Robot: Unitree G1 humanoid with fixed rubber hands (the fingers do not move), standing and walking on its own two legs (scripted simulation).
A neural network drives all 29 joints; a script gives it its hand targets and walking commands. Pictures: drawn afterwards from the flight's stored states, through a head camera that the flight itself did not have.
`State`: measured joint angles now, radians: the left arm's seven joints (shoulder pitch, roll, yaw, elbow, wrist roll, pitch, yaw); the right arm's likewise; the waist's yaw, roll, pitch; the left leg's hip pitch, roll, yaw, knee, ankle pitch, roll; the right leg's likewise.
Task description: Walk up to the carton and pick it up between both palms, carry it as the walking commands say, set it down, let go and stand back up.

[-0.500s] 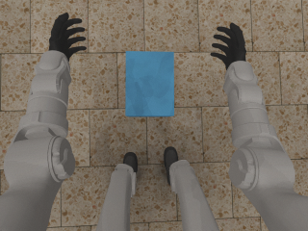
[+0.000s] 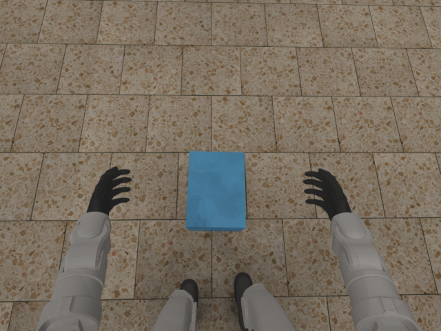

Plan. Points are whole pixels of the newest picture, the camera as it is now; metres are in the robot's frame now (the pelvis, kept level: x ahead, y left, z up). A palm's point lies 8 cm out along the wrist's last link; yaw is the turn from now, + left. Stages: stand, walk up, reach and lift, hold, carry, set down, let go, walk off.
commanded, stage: let go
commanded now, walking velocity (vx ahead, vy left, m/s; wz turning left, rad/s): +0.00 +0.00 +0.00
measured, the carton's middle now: (216, 193) +0.47 -0.01 -0.64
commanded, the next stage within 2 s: stand in 0.80 s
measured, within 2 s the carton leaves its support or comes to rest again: neither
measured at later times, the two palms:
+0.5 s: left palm (57, 301) +0.19 +0.24 -0.03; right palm (372, 286) +0.19 -0.22 -0.03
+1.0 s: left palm (31, 317) +0.17 +0.28 -0.04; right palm (398, 291) +0.18 -0.27 -0.04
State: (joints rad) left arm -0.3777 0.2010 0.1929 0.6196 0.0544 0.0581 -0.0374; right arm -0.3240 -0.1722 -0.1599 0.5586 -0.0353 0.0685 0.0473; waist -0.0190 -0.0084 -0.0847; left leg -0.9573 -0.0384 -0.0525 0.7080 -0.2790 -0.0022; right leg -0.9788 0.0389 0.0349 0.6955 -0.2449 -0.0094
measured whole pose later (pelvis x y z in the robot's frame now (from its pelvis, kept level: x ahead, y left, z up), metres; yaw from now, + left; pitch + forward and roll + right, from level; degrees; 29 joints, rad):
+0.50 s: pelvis +0.03 +0.01 +0.04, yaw +0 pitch -1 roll +0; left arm 0.24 0.21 0.05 0.44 -0.01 0.07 -0.07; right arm 0.24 -0.20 -0.04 0.42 0.00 0.08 0.07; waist 0.00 0.01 0.06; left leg -0.13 -0.03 -0.05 0.43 -0.28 0.02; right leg -0.16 0.03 0.04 0.42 -0.25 -0.01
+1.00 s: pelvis +0.04 +0.00 +0.04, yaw +0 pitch -1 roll +0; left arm 0.21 0.31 0.05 0.66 0.04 0.04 0.00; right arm 0.18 -0.31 -0.04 0.64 -0.04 0.05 -0.01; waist 0.00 0.01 0.02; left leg -0.17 -0.02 -0.04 0.49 -0.31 0.01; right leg -0.19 0.04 0.04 0.48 -0.28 -0.01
